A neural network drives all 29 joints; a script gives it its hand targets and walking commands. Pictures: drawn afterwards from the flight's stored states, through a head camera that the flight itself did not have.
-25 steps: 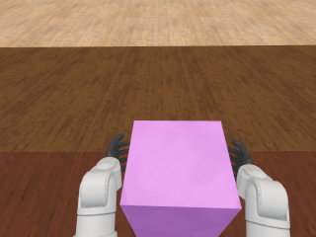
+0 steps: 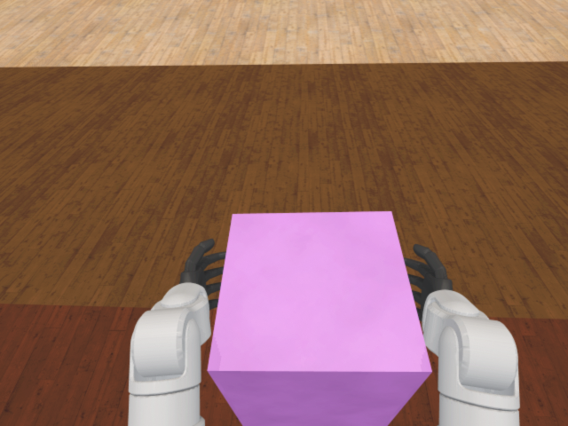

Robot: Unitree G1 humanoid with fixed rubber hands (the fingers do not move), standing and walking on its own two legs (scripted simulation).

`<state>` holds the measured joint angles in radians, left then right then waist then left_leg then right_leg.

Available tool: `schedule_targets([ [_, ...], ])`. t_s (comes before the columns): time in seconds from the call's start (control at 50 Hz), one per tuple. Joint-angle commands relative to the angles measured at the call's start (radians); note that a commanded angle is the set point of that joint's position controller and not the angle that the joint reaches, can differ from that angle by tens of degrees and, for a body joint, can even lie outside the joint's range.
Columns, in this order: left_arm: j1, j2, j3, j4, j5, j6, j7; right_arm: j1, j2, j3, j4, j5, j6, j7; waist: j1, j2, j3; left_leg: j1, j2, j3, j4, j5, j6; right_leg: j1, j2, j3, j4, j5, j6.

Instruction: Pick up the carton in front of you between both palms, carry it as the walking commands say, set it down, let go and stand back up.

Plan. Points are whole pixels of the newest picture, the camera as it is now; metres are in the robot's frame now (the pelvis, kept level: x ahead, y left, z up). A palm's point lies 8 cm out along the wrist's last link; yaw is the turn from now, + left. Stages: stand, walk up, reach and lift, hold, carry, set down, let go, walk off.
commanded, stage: carry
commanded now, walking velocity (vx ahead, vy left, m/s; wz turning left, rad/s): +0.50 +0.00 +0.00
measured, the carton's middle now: (312, 325) +0.26 +0.00 +0.00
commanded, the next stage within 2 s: none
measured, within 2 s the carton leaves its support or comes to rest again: neither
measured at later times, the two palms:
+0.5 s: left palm (237, 118) +0.64 +0.15 +0.08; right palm (394, 132) +0.60 -0.15 +0.08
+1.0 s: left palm (267, 41) +1.02 +0.13 +0.07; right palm (379, 43) +1.02 -0.17 +0.06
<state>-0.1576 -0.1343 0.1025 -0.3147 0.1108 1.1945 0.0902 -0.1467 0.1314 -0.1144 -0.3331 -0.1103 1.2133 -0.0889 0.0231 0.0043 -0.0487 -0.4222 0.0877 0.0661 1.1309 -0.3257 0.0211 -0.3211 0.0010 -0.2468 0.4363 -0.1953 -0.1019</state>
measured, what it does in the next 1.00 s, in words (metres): walks ahead: left foot, then right foot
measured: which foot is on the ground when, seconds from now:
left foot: up 0.00-0.34, down 0.36-0.88, up 0.90-1.00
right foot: down 0.00-0.38, up 0.40-0.82, down 0.84-1.00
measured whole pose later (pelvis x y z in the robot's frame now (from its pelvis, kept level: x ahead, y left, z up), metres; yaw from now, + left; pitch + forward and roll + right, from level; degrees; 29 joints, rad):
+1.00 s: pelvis +0.65 -0.02 -0.02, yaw -2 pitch +5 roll +2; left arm -0.66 -0.03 0.23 0.10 0.07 1.19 0.13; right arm -0.66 0.01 -0.21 0.09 -0.07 1.22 -0.12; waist 0.04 0.00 0.06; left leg -0.43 0.00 0.02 1.21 -0.43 0.05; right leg -0.44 0.01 -0.14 0.60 -0.08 -0.12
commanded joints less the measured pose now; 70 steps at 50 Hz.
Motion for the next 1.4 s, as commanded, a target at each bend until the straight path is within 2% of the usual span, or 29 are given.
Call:
schedule_targets([
  [0.0,-0.446,-0.978,-0.742,-0.074,-0.433,-0.012,-0.272,-0.433,0.949,0.728,-0.053,0.382,-0.036,0.263,-0.011,-0.080,-0.291,-0.157,0.038,-0.017,-0.093,0.073,-0.004,0.339,-0.298,0.354,-0.255,0.112,-0.034],
  [0.12,-0.419,-0.917,-0.734,-0.123,-0.448,-0.013,-0.290,-0.417,0.932,0.740,-0.109,0.361,-0.053,0.229,-0.005,-0.126,-0.213,-0.272,0.003,0.076,-0.359,0.194,-0.030,0.433,-0.246,0.219,-0.251,0.324,-0.031],
  [0.22,-0.385,-0.846,-0.700,-0.123,-0.416,0.016,-0.273,-0.434,0.862,0.744,-0.143,0.385,-0.014,0.227,0.003,-0.144,-0.130,-0.220,-0.042,0.147,-0.552,0.279,-0.004,0.445,-0.219,0.138,-0.220,0.478,-0.025],
  [0.28,-0.426,-0.814,-0.695,-0.121,-0.406,0.028,-0.260,-0.489,0.826,0.742,-0.148,0.407,0.007,0.232,-0.002,-0.168,-0.137,-0.064,-0.078,0.186,-0.618,0.307,0.029,0.444,-0.218,0.095,-0.130,0.679,-0.007],
  [0.32,-0.479,-0.785,-0.696,-0.126,-0.407,0.036,-0.253,-0.513,0.802,0.730,-0.124,0.409,0.013,0.234,-0.036,-0.139,-0.245,0.232,-0.147,0.241,-0.676,0.240,0.035,0.377,-0.172,0.013,0.158,0.733,0.037],
  [0.34,-0.514,-0.767,-0.699,-0.122,-0.406,0.039,-0.250,-0.526,0.787,0.719,-0.112,0.405,0.015,0.235,-0.072,-0.075,-0.318,0.446,-0.057,0.124,-0.670,0.158,0.044,0.218,-0.150,0.030,0.352,0.495,0.055],
  [0.36,-0.559,-0.774,-0.710,-0.123,-0.418,0.050,-0.246,-0.550,0.755,0.698,-0.079,0.395,0.014,0.236,-0.072,0.158,-0.436,0.688,0.253,-0.379,-0.728,-0.022,0.193,-0.075,-0.047,0.068,0.687,0.177,0.093],
  [0.38,-0.579,-0.771,-0.711,-0.107,-0.418,0.049,-0.245,-0.553,0.772,0.706,-0.047,0.410,0.012,0.237,-0.079,0.284,-0.418,0.723,0.321,-0.631,-0.880,0.023,0.262,-0.293,0.057,0.171,0.880,-0.280,0.089],
  [0.44,-0.686,-0.829,-0.709,-0.036,-0.421,0.023,-0.237,-0.700,0.827,0.735,-0.050,0.449,-0.006,0.240,-0.065,0.038,-0.353,0.547,0.258,-0.335,-0.807,0.303,0.197,-0.357,-0.081,0.268,0.922,-0.194,0.028],
  [0.48,-0.741,-0.840,-0.702,0.009,-0.415,0.005,-0.225,-0.806,0.841,0.744,-0.031,0.474,-0.022,0.242,-0.059,0.048,-0.350,0.445,0.217,-0.217,-0.833,0.248,0.157,-0.304,-0.098,0.252,0.824,-0.121,0.032],
  [0.54,-0.817,-0.821,-0.685,0.079,-0.400,-0.016,-0.202,-0.910,0.822,0.730,0.033,0.498,-0.040,0.242,-0.052,0.091,-0.334,0.412,0.194,-0.136,-0.855,0.252,0.175,-0.334,-0.088,0.209,0.717,-0.082,0.053],
  [0.62,-0.937,-0.804,-0.648,0.166,-0.412,-0.015,-0.181,-1.015,0.793,0.674,0.137,0.507,-0.040,0.233,-0.071,0.101,-0.290,0.466,0.157,-0.063,-0.830,0.405,0.185,-0.414,-0.081,0.165,0.509,0.011,0.066],
  [0.74,-1.078,-0.856,-0.580,0.304,-0.448,0.005,-0.187,-1.112,0.828,0.578,0.309,0.487,-0.026,0.217,-0.086,0.134,-0.248,0.511,0.101,0.032,-0.747,0.632,0.126,-0.276,-0.010,0.079,0.159,0.192,0.031],
  [0.78,-1.122,-0.883,-0.552,0.341,-0.458,0.008,-0.195,-1.150,0.859,0.560,0.337,0.484,-0.025,0.214,-0.062,0.145,-0.273,0.551,0.106,0.054,-0.647,0.781,0.093,-0.183,0.012,0.076,0.092,0.203,0.009],
  [0.82,-1.117,-0.904,-0.519,0.388,-0.460,0.008,-0.203,-1.186,0.893,0.552,0.359,0.485,-0.024,0.212,0.017,0.086,-0.375,0.501,0.046,0.131,-0.353,0.762,0.036,0.109,0.046,0.038,-0.013,0.234,0.015],
  [0.84,-1.108,-0.914,-0.501,0.403,-0.461,0.007,-0.210,-1.199,0.901,0.546,0.366,0.483,-0.026,0.210,0.053,-0.003,-0.429,0.312,0.025,0.104,-0.153,0.488,0.028,0.320,-0.082,0.190,0.061,0.266,0.022],
  [0.86,-1.123,-0.902,-0.486,0.413,-0.457,0.002,-0.215,-1.198,0.939,0.544,0.377,0.471,-0.023,0.209,0.013,-0.229,-0.475,0.005,-0.102,0.059,0.034,0.017,0.006,0.498,-0.310,0.629,0.031,0.315,-0.071],
  [0.88,-1.144,-0.932,-0.485,0.413,-0.466,0.001,-0.221,-1.217,0.945,0.532,0.367,0.466,-0.022,0.203,0.044,-0.322,-0.507,-0.162,-0.163,-0.022,0.201,-0.209,0.011,0.605,-0.363,0.785,-0.029,0.282,-0.168],
  [0.9,-1.169,-0.967,-0.490,0.385,-0.482,-0.003,-0.228,-1.251,0.957,0.540,0.345,0.467,-0.023,0.196,0.042,-0.294,-0.463,-0.233,-0.124,-0.068,0.237,-0.201,0.039,0.587,-0.334,0.722,-0.007,0.377,-0.164],
  [0.94,-1.254,-1.028,-0.525,0.292,-0.528,-0.011,-0.236,-1.283,1.000,0.547,0.284,0.469,-0.036,0.180,0.039,-0.105,-0.431,-0.266,-0.066,-0.088,0.147,-0.103,0.042,0.508,-0.299,0.583,0.009,0.464,-0.125],
  [1.08,-1.170,-1.020,-0.612,0.127,-0.539,-0.028,-0.222,-1.121,0.981,0.602,0.169,0.406,-0.072,0.132,0.054,-0.126,-0.494,-0.326,-0.080,-0.020,-0.184,0.072,0.025,0.621,-0.242,0.387,0.085,0.902,-0.097],
  [1.2,-1.090,-0.899,-0.653,0.147,-0.509,-0.031,-0.219,-1.105,0.851,0.642,0.122,0.397,-0.061,0.141,0.077,-0.123,-0.406,-0.098,-0.156,0.082,-0.677,0.504,0.030,0.499,-0.095,0.230,0.146,0.700,-0.065],
  [1.26,-1.079,-0.859,-0.638,0.244,-0.494,-0.020,-0.220,-1.077,0.787,0.602,0.207,0.390,-0.038,0.166,0.001,-0.079,-0.403,0.223,-0.136,0.085,-0.805,0.676,0.055,0.349,-0.079,0.169,0.383,0.588,-0.018],
  [1.28,-1.093,-0.851,-0.630,0.277,-0.489,-0.016,-0.222,-1.075,0.765,0.579,0.237,0.384,-0.030,0.175,-0.044,-0.040,-0.398,0.347,-0.083,0.056,-0.788,0.712,0.045,0.253,-0.058,0.152,0.510,0.459,0.003],
  [1.3,-1.102,-0.844,-0.612,0.310,-0.484,-0.010,-0.223,-1.081,0.734,0.546,0.270,0.380,-0.019,0.183,-0.051,0.067,-0.412,0.501,0.061,-0.076,-0.631,1.042,0.026,0.074,-0.021,0.143,0.668,0.067,0.018],
  [1.32,-1.127,-0.854,-0.595,0.354,-0.484,0.006,-0.220,-1.094,0.717,0.506,0.329,0.368,-0.008,0.188,-0.046,0.238,-0.450,0.722,0.219,-0.332,-0.511,1.369,0.125,-0.177,0.076,0.187,0.791,-0.402,0.041],
  [1.34,-1.145,-0.856,-0.580,0.381,-0.492,0.018,-0.213,-1.112,0.713,0.495,0.370,0.371,-0.001,0.192,-0.073,0.325,-0.518,0.836,0.328,-0.530,-0.507,1.163,0.274,-0.360,0.087,0.250,1.013,-0.457,0.051],
  [1.36,-1.171,-0.873,-0.567,0.365,-0.493,0.020,-0.207,-1.112,0.768,0.494,0.389,0.394,-0.001,0.199,-0.094,0.254,-0.557,0.805,0.332,-0.647,-0.598,0.640,0.348,-0.448,0.053,0.293,1.061,-0.440,0.039],
  [1.38,-1.230,-0.901,-0.561,0.338,-0.495,0.014,-0.202,-1.170,0.832,0.511,0.355,0.431,-0.005,0.208,-0.087,0.118,-0.473,0.667,0.264,-0.617,-0.667,0.407,0.315,-0.462,0.022,0.301,0.993,-0.371,0.029],
])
